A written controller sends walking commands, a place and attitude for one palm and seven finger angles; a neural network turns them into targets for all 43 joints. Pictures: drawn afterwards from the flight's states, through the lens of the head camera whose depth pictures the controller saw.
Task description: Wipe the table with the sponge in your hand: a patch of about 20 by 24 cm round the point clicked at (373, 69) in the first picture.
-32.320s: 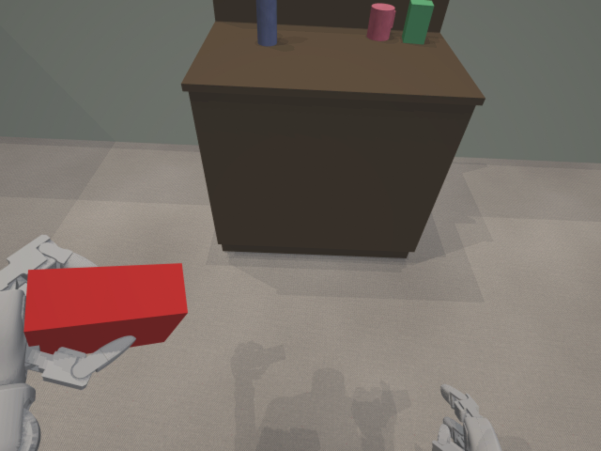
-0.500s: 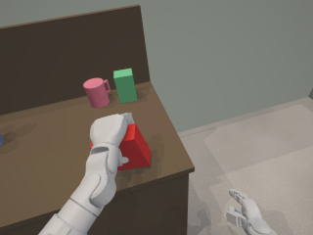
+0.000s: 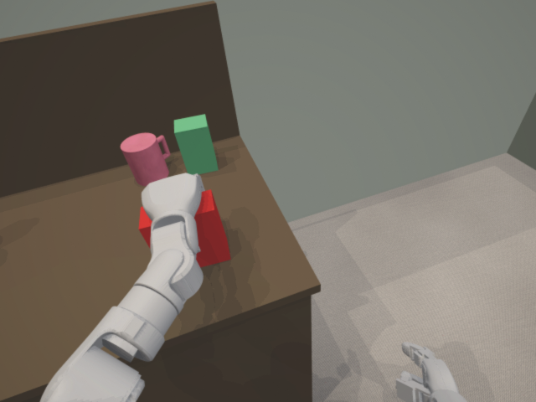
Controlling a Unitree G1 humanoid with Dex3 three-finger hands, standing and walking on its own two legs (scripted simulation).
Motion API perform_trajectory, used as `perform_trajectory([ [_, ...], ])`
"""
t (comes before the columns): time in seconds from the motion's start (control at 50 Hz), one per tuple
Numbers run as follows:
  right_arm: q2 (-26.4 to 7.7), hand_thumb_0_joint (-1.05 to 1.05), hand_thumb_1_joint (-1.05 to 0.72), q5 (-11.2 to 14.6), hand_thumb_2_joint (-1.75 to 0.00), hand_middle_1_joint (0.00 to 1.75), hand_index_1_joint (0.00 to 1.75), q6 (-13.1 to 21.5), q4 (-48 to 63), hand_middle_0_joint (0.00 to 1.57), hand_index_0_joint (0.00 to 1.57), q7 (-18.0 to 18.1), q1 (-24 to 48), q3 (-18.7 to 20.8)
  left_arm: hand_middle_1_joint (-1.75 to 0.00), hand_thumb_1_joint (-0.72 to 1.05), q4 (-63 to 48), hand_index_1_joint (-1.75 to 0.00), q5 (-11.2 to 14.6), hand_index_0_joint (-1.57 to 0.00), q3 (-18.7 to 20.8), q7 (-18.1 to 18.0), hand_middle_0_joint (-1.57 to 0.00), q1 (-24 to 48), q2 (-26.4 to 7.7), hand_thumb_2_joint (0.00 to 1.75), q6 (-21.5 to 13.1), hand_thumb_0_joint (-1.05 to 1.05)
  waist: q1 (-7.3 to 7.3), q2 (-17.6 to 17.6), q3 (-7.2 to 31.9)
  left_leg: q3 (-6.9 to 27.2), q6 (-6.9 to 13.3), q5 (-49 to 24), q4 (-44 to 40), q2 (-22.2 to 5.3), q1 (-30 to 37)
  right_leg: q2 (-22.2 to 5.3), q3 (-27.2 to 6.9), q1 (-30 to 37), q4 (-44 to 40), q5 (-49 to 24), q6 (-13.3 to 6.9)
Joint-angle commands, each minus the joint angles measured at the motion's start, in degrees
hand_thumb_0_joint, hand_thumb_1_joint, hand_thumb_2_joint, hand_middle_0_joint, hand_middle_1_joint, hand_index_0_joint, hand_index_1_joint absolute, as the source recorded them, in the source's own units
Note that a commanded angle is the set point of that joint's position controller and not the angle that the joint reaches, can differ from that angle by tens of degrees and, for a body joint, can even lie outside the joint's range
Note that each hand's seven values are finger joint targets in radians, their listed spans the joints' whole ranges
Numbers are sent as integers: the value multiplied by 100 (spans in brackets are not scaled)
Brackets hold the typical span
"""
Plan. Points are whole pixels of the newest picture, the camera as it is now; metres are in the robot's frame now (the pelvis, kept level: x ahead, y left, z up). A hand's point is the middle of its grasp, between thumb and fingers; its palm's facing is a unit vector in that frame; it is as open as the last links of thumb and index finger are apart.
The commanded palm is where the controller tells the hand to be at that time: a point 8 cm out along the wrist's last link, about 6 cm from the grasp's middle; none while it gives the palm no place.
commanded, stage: wipe forward along the third lane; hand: left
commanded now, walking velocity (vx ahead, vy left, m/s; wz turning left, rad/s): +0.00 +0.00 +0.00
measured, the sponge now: (191, 242) +0.37 +0.17 +0.05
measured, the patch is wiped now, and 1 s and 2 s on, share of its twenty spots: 0.75 0.85 0.85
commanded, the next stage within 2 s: wipe back along the third lane in 0.94 s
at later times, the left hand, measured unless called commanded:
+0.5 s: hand (181, 202) +0.41 +0.19 +0.11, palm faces -0.02 -0.04 -1.00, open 9.7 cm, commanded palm +0.39 +0.19 +0.14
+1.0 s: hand (175, 190) +0.44 +0.21 +0.11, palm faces -0.03 -0.04 -1.00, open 9.7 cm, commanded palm +0.43 +0.22 +0.14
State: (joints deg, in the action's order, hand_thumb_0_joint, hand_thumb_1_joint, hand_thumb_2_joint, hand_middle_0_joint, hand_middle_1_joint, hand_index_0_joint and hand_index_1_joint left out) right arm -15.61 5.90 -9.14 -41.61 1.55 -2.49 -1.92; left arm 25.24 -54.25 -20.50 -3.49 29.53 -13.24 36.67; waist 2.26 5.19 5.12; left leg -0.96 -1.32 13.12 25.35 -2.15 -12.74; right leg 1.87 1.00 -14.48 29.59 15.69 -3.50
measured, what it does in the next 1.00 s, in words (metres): stands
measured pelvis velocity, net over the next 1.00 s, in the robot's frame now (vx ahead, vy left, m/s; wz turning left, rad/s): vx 0.01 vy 0.02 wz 0.00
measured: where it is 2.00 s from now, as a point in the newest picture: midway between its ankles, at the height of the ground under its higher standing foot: outside the picture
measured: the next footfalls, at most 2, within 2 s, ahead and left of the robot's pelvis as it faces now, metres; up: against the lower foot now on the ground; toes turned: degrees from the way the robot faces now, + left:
none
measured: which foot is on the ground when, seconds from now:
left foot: down 0.00-1.00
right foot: down 0.00-1.00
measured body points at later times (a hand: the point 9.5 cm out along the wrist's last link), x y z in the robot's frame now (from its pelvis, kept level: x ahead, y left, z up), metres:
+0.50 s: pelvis +0.01 +0.00 +0.00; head +0.00 -0.04 +0.45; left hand +0.41 +0.19 +0.16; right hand +0.18 -0.23 -0.12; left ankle +0.00 +0.16 -0.74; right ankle +0.00 -0.08 -0.74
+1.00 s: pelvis +0.01 +0.02 +0.00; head +0.01 -0.01 +0.45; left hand +0.44 +0.21 +0.16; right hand +0.14 -0.23 -0.13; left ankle +0.00 +0.16 -0.74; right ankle +0.00 -0.08 -0.74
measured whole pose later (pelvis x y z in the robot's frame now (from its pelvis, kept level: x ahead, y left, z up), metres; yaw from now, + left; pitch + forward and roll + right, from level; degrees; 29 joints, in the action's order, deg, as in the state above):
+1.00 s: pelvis +0.01 +0.02 +0.00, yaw +0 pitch +6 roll +1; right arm -15.1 5.0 -8.4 -43.8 2.6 -8.9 -0.3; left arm 51.8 -55.6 -13.7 -6.5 47.6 -15.2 26.3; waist -0.8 3.2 6.9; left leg -1.1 -1.0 13.6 26.7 -1.4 -19.4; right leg 1.1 0.7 -20.0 28.4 14.8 -1.9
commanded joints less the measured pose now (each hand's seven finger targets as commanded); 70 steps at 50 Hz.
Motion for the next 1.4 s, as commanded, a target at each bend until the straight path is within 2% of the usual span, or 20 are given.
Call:
perform_trajectory([
  [0.0, -527, 0, -90, 4, -90, 30, 30, 305, 953, 20, 20, 51, 1085, 171, -160, 10, 82, -160, -44, -120, 371, 50, -120, 1570, -743, 130, -96, 0, -11, -1229, 684, -196, 355, -534, -106, 370, -92, -177, -307, 360, -721, -1073, 186],
  [0.02, -550, 0, -90, -3, -90, 30, 30, 308, 936, 20, 20, 60, 1034, 177, -160, 10, 116, -160, -70, -120, 515, 47, -120, 1648, -919, 130, -143, 0, 16, -1145, 792, -174, 346, -529, -103, 370, -108, -176, -328, 385, -693, -1051, 173],
  [0.16, -515, 0, -90, -5, -90, 30, 30, 311, 992, 20, 20, 71, 856, 214, -160, 10, 208, -160, 13, -120, 520, 33, -120, 1894, -782, 130, -462, 0, -42, -1216, 1031, -144, 361, -764, -70, 361, -138, -187, -255, 545, -611, -1646, 174],
  [0.2, -552, 0, -90, -4, -90, 30, 30, 313, 902, 20, 20, 105, 794, 210, -160, 10, 464, -160, -57, -120, 470, -5, -120, 2072, -814, 130, -475, 0, -79, -1159, 828, -173, 360, -586, -83, 361, -147, -177, -267, 319, -675, -1330, 184],
  [0.36, -518, 0, -90, -7, -90, 30, 30, 314, 796, 20, 20, 147, 571, 226, -160, 10, 921, -160, -116, -120, 573, -85, -120, 2858, -944, 130, -645, 0, -169, -1129, 1159, -128, 354, -696, -84, 342, -167, -188, -219, 392, -612, -1484, 172],
  [0.46, -534, 0, -90, -28, -90, 30, 30, 282, 792, 20, 20, 145, 476, 241, -160, 10, 1173, -160, -118, -120, 727, -149, -120, 2839, -1045, 130, -730, 0, -134, -1130, 1265, -141, 351, -801, -84, 336, -239, -195, -193, 485, -578, -1710, 176],
  [0.54, -586, 0, -90, -54, -90, 30, 30, 284, 664, 20, 20, 170, 342, 248, -160, 10, 1559, -160, -242, -120, 774, -191, -120, 3128, -1240, 130, -756, 0, -206, -1068, 1138, -182, 362, -713, -52, 334, -246, -184, -200, 306, -620, -1582, 182],
  [0.66, -554, 0, -90, -61, -90, 30, 30, 274, 685, 20, 20, 146, 194, 296, -160, 10, 1638, -160, -203, -120, 794, -217, -120, 3262, -1125, 130, -914, 0, -215, -1056, 1467, -155, 357, -969, -37, 323, -253, -185, -148, 465, -528, -1959, 161],
  [0.76, -575, 0, -90, -77, -90, 30, 30, 270, 648, 20, 20, 121, 90, 327, -160, 10, 1763, -160, -219, -120, 826, -281, -120, 3351, -1116, 130, -965, 0, -237, -1051, 1414, -171, 362, -975, -39, 314, -292, -173, -123, 388, -532, -1996, 161],
  [0.8, -634, 0, -90, -92, -90, 30, 30, 260, 575, 20, 20, 124, 9, 339, -160, 10, 1994, -160, -308, -120, 934, -330, -120, 3326, -1313, 130, -956, 0, -237, -1000, 1310, -177, 359, -900, -32, 301, -298, -160, -118, 270, -538, -1826, 154],
  [0.86, -577, 0, -90, -88, -90, 30, 30, 274, 547, 20, 20, 105, -11, 348, -160, 10, 2002, -160, -305, -120, 792, -350, -120, 3668, -1091, 130, -980, 0, -299, -823, 1392, -145, 340, -1002, -35, 282, -255, -151, -52, 172, -490, -1859, 120],
  [1.0, -669, 0, -90, -131, -90, 30, 30, 299, 388, 20, 20, 120, -249, 357, -160, 10, 2568, -160, -371, -120, 1015, -475, -120, 4072, -1490, 130, -1020, 0, -409, -948, 1391, -129, 350, -818, -11, 251, -374, -143, -49, 18, -492, -1602, 155],
  [1.06, -588, 0, -90, -145, -90, 30, 30, 303, 525, 20, 20, 76, -224, 392, -160, 10, 2412, -160, -300, -120, 960, -467, -120, 3667, -1218, 130, -1082, 0, -250, -794, 1808, -159, 343, -1102, 15, 266, -320, -152, -54, 339, -438, -1981, 120],
  [1.12, -591, 0, -90, -145, -90, 30, 30, 269, 622, 20, 20, 17, -141, 411, -160, 10, 2181, -160, -245, -120, 770, -479, -120, 3149, -865, 130, -1076, 0, -209, -871, 1671, -199, 358, -1146, 32, 249, -223, -126, -30, 306, -481, -2049, 126],
  [1.14, -600, 0, -90, -129, -90, 30, 30, 256, 640, 20, 20, 8, -96, 410, -160, 10, 2108, -160, -235, -120, 866, -496, -120, 2998, -973, 130, -1035, 0, -172, -939, 1626, -171, 355, -1112, 11, 252, -243, -114, -21, 311, -505, -1966, 122],
  [1.16, -552, 0, -90, -106, -90, 30, 30, 252, 702, 20, 20, 2, 10, 394, -160, 10, 1945, -160, -152, -120, 708, -485, -120, 3081, -723, 130, -1018, 0, -174, -821, 1618, -146, 344, -1151, -30, 253, -244, -117, 5, 305, -482, -1953, 97],
  [1.22, -583, 0, -90, -83, -90, 30, 30, 232, 679, 20, 20, -24, 112, 385, -160, 10, 1866, -160, -85, -120, 697, -536, -120, 2888, -736, 130, -781, 0, -134, -868, 1430, -150, 357, -971, -74, 254, -165, -90, 39, 195, -571, -1587, 107],
  [1.26, -539, 0, -90, -60, -90, 30, 30, 216, 740, 20, 20, -39, 289, 369, -160, 10, 1610, -160, 29, -120, 562, -500, -120, 2876, -491, 130, -664, 0, -111, -858, 1478, -110, 340, -1105, -96, 260, -125, -90, 79, 253, -533, -1695, 80],
  [1.3, -588, 0, -90, -72, -90, 30, 30, 190, 711, 20, 20, -52, 324, 361, -160, 10, 1569, -160, 30, -120, 634, -494, -120, 2701, -645, 130, -525, 0, -96, -924, 1430, -125, 352, -1114, -75, 267, -54, -83, 77, 289, -547, -1740, 90],
  [1.38, -571, 0, -90, -38, -90, 30, 30, 125, 807, 20, 20, -75, 557, 333, -160, 10, 1222, -160, 62, -120, 400, -348, -120, 2500, -418, 130, -343, 0, -100, -1019, 1309, -94, 345, -1240, -73, 270, 27, -90, 96, 328, -517, -1863, 76],
])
